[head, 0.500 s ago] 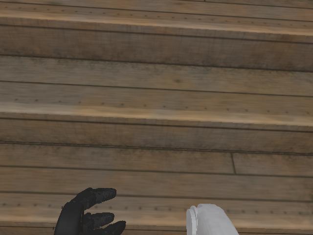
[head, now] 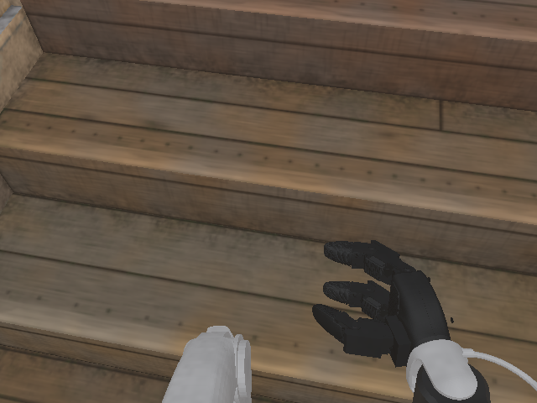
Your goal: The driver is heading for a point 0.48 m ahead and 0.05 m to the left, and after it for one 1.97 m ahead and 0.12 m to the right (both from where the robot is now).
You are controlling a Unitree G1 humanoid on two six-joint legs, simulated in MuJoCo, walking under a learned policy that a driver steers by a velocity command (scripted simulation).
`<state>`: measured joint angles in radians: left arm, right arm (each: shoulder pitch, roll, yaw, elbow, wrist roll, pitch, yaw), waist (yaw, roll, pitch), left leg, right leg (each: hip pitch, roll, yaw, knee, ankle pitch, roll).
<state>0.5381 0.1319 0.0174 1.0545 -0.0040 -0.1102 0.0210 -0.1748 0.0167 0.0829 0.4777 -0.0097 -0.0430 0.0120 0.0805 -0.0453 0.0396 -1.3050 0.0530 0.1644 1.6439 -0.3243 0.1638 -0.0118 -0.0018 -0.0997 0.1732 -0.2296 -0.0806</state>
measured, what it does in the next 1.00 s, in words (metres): climbs: left foot 0.17 m higher, then right foot 0.16 m higher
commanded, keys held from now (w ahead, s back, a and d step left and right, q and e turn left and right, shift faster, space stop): w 1.00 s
